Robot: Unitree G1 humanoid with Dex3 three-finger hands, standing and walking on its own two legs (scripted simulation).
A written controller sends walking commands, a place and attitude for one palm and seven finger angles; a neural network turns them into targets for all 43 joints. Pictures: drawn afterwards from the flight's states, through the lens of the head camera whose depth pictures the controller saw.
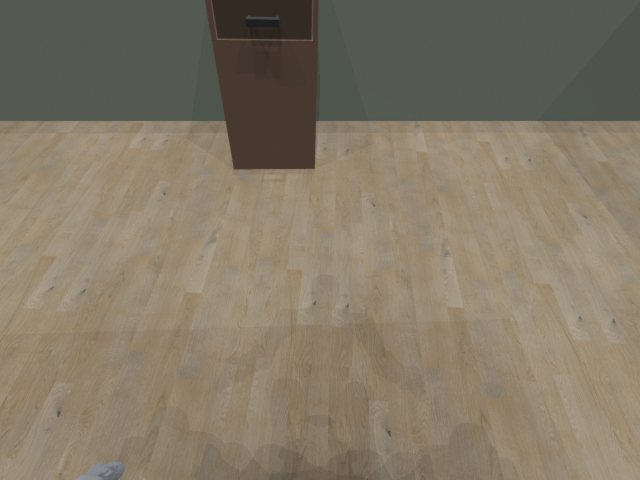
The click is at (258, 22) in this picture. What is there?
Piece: drawer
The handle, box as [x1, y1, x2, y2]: [246, 15, 278, 26]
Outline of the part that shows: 246,17 246,26 278,26 278,16 251,17 250,15 248,15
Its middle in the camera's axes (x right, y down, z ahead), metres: -0.22 -0.81 +1.43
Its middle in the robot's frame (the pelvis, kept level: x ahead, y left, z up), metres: +1.61 +0.29 -0.05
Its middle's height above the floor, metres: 0.72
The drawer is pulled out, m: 0.00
